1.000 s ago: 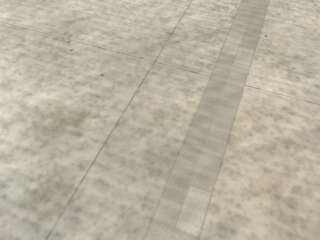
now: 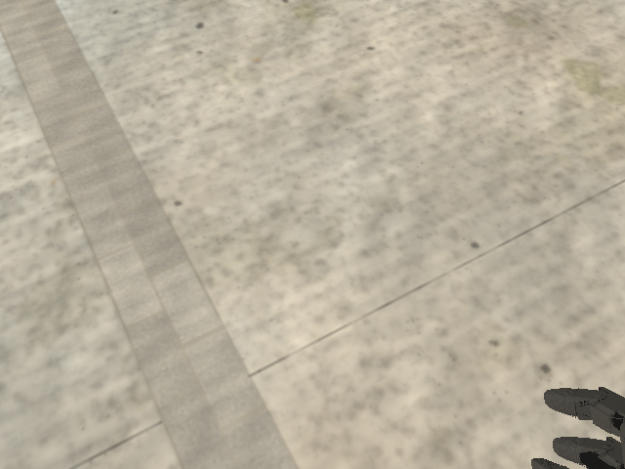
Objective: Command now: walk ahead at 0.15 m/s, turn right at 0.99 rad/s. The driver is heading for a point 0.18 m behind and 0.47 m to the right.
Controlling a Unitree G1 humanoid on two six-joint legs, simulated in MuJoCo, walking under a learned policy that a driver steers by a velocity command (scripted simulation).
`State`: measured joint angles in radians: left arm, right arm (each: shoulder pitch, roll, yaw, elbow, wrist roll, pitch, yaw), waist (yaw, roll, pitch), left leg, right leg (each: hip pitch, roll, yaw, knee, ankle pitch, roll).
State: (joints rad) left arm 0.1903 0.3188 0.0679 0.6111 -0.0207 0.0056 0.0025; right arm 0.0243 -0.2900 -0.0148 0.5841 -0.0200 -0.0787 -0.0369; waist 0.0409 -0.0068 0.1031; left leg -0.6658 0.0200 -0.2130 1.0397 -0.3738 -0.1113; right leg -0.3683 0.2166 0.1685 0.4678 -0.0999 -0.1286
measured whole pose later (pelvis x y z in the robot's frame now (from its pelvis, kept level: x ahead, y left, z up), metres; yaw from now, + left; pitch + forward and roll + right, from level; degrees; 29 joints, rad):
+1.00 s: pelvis +0.33 -0.02 -0.02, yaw -35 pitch +3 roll +0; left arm 0.50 0.28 0.04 0.83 -0.01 -0.03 0.02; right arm 0.01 -0.27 -0.03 0.60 -0.01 -0.09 0.03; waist 0.09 0.00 0.05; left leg -0.56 0.02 0.04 0.62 -0.11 0.01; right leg -0.04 0.02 0.14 0.79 -0.54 0.00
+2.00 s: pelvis +0.64 -0.54 +0.00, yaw -88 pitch +1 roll +2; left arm 0.20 0.38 0.07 0.73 0.03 -0.03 -0.05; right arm 0.26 -0.33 -0.06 0.74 -0.05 -0.04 -0.01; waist -0.01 -0.04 0.04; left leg -0.28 0.04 0.12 0.54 -0.26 -0.01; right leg -0.45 0.02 0.04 1.28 -0.30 -0.11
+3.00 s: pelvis +0.38 -1.41 +0.00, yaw -145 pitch +1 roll +3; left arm 0.00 0.36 0.04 0.63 0.03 0.00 -0.08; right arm 0.49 -0.33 -0.07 0.88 -0.03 -0.09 0.00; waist -0.06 -0.05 0.03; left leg 0.05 0.01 0.24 0.31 -0.36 -0.04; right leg -0.78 -0.05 -0.03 1.13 -0.11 -0.11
